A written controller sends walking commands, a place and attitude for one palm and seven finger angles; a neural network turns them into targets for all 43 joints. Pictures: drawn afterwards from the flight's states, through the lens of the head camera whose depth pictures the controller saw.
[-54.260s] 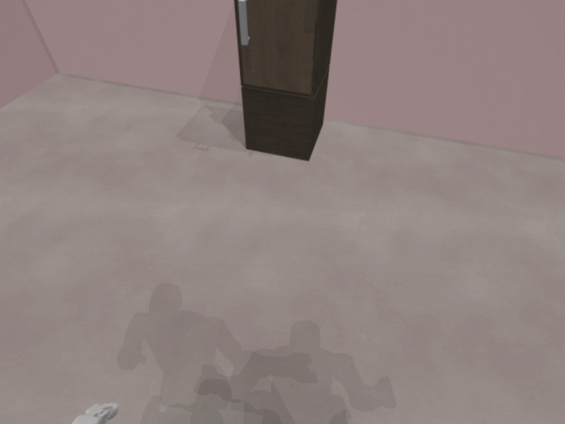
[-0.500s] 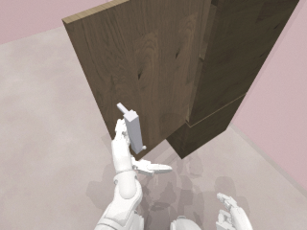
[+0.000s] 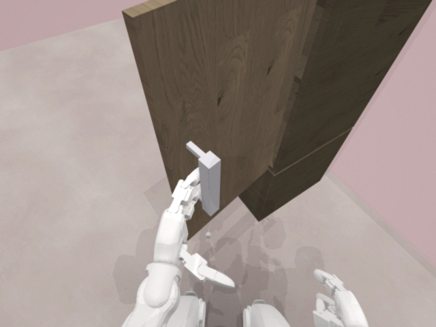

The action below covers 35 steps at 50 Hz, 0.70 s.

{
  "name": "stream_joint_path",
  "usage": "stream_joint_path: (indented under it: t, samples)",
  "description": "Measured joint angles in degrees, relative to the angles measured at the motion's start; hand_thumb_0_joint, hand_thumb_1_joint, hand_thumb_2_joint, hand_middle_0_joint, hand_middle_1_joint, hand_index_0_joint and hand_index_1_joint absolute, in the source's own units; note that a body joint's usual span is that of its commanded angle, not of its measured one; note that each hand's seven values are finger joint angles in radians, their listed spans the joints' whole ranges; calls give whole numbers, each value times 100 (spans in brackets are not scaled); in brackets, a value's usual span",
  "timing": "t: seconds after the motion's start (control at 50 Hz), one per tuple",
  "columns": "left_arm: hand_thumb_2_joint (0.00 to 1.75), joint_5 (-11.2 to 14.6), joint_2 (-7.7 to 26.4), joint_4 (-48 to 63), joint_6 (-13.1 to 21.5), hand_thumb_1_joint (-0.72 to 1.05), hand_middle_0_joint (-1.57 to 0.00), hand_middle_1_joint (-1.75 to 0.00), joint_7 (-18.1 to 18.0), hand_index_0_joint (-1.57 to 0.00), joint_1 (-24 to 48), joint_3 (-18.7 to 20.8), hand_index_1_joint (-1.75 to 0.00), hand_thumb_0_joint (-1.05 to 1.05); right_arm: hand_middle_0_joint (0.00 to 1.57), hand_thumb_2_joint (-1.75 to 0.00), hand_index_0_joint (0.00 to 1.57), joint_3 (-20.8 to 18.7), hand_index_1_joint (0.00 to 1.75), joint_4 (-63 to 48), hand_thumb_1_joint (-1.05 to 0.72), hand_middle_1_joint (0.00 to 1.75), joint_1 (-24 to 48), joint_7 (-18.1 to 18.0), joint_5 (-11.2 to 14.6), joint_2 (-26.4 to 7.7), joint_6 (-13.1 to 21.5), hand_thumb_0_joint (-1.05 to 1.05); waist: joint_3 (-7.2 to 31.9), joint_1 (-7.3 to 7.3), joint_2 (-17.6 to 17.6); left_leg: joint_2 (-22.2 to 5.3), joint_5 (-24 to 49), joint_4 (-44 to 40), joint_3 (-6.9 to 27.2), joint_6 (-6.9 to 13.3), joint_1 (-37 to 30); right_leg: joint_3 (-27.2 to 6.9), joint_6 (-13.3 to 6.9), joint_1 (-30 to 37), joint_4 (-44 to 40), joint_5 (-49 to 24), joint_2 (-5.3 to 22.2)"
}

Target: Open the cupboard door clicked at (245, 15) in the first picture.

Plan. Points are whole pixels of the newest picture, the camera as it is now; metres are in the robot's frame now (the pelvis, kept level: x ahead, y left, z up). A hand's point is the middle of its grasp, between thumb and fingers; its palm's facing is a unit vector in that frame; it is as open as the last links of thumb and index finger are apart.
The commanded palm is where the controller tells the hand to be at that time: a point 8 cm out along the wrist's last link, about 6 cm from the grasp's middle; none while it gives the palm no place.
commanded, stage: slide the hand sideways off the handle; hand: left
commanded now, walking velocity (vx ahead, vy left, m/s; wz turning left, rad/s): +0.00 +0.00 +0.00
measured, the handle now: (202, 180) +0.37 +0.05 +0.06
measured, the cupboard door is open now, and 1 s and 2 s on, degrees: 100 100 100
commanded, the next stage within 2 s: draw the hand back to the body in 0.68 s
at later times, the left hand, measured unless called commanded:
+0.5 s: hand (177, 251) +0.24 +0.08 +0.05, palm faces -0.04 -1.00 +0.01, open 16.2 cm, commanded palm +0.21 +0.13 +0.05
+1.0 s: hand (151, 262) +0.21 +0.11 +0.09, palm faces -0.05 -0.99 -0.08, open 16.3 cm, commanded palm +0.18 +0.17 +0.09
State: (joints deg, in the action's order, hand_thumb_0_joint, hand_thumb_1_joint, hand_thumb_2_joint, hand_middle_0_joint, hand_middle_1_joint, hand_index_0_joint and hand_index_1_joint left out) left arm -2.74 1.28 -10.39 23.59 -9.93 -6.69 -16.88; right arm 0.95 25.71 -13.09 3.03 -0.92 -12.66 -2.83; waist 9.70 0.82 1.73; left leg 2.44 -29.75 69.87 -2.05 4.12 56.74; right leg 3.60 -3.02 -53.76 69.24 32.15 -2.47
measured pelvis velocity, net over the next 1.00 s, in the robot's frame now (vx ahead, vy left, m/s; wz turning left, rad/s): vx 0.01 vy -0.03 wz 0.01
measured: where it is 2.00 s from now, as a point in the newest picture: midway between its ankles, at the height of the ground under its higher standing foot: outside the picture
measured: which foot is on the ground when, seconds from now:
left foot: down 0.00-1.00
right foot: down 0.00-1.00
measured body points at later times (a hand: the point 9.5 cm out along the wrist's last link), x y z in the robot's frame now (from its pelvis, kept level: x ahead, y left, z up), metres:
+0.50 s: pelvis +0.02 -0.01 +0.00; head +0.09 -0.01 +0.45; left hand +0.23 +0.13 +0.06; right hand +0.21 -0.23 -0.08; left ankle +0.04 +0.07 -0.64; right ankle +0.02 -0.09 -0.64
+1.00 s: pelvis +0.01 -0.03 +0.01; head +0.05 -0.04 +0.45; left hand +0.21 +0.16 +0.10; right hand +0.19 -0.24 -0.07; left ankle +0.04 +0.07 -0.63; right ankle +0.02 -0.09 -0.64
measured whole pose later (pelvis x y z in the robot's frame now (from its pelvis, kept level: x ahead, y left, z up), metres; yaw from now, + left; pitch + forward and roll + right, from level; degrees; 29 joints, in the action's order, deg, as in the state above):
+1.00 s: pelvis +0.01 -0.03 +0.01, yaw +1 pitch +15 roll -1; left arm 9.6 12.1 15.2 18.8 5.9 -30.2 -2.4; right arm 1.8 22.9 -15.1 -2.0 2.1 -12.4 0.1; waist 10.8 -0.5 3.6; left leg 1.4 -30.3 68.6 0.3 1.8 53.0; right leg 5.6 -4.9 -49.5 67.0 32.5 -3.8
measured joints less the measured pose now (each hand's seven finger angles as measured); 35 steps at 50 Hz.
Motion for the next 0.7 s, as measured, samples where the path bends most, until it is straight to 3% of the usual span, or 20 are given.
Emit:
stream_joint_path:
  t: [0.16,0.3,0.4,0.52,0.7]
  samples:
    - [29,314,150,669,-95,-50,-16,-30,179,-16,-622,36,-31,-1,20,-90,20,107,30,-107,-90,30,19,-97,72,70,27,2,-13,-89,120,3,-17,-110,34,8,-164,17,25,191,-162,-5,-8]
    - [29,209,171,865,-70,-50,-15,-30,422,-16,-939,153,-30,-1,20,-90,20,147,30,-226,-90,30,5,-144,63,97,80,1,36,-106,14,3,-68,-75,59,-25,-105,41,-15,132,-117,59,-13]
    - [30,350,400,1134,-131,-50,-15,-30,623,-17,-1289,366,-31,-1,20,-90,20,101,30,-272,-90,30,15,-188,75,72,103,1,20,-106,-4,-27,-137,-4,89,-66,-71,70,-56,103,-62,118,-45]
    - [30,648,492,1651,63,-50,-15,-30,827,-17,-1861,612,-31,-1,20,-90,20,50,30,-268,-90,30,-36,-230,95,11,225,2,82,-110,64,-45,-181,0,130,-106,-95,105,-89,139,-80,155,-71]
    - [30,779,634,1857,114,-50,-15,-30,1324,-15,-2417,779,-30,-1,20,-90,20,-2,30,-316,-90,30,-43,-303,111,-5,342,2,111,-126,27,-66,-212,143,166,-173,54,153,-158,-18,91,210,-87]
